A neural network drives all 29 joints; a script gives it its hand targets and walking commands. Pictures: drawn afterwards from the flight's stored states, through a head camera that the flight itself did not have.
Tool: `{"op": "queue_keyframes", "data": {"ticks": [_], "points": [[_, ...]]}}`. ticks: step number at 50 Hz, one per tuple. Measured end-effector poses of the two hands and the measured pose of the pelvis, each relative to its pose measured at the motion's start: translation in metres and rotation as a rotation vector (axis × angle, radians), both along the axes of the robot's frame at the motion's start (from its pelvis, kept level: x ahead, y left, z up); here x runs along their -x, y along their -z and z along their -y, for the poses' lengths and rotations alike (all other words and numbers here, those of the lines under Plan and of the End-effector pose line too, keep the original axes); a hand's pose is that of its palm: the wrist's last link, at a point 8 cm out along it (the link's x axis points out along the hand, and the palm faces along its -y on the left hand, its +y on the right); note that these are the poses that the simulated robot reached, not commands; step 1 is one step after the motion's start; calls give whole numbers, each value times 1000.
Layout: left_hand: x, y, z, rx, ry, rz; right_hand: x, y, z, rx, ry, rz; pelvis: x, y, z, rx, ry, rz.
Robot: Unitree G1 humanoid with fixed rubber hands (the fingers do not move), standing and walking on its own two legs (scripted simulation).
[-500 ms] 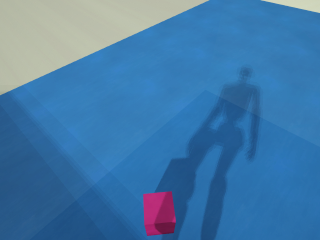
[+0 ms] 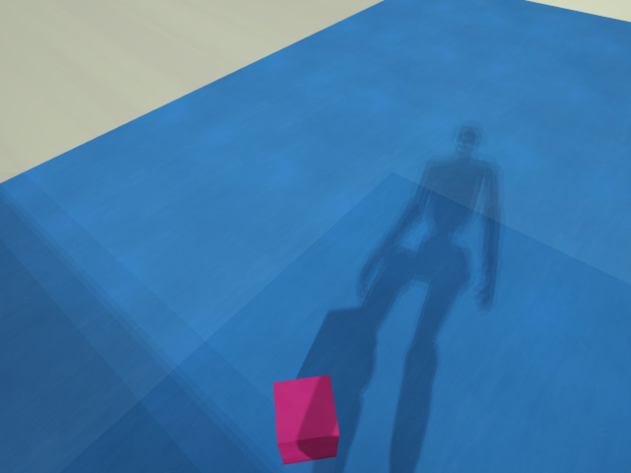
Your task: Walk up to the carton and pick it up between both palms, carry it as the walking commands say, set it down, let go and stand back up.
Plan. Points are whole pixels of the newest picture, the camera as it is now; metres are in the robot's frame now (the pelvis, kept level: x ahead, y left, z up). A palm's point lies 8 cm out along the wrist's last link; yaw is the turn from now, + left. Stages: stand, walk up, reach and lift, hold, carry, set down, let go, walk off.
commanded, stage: walk up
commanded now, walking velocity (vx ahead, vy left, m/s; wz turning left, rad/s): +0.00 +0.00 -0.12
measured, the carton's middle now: (306, 421) +0.39 +0.04 -0.65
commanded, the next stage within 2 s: none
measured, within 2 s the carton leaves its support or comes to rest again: neither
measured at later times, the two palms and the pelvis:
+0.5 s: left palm out of the picture +0.08 +0.23 -0.14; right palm out of the picture +0.01 -0.25 -0.14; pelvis +0.00 +0.00 +0.00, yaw -1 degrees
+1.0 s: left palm out of the picture +0.11 +0.24 -0.13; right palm out of the picture +0.00 -0.27 -0.12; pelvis +0.00 -0.01 +0.00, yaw -3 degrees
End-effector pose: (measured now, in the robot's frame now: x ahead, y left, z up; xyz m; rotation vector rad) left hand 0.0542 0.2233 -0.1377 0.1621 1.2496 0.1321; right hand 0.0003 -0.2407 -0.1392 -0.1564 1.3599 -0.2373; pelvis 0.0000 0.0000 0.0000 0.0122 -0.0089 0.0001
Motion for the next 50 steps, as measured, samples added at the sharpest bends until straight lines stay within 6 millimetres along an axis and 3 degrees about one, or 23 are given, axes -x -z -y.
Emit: {"op": "queue_keyframes", "data": {"ticks": [39,44,50], "points": [[-36,-5,-4,-36,55,71,-16,-1,22,23,23,60,1,4,9,9,25,-11],[-34,-5,-12,-40,54,62,-22,-7,20,36,11,80,1,2,5,19,33,-16],[-52,-10,-12,-47,85,65,1,-16,30,70,54,50,-1,-3,9,32,55,-5]]}}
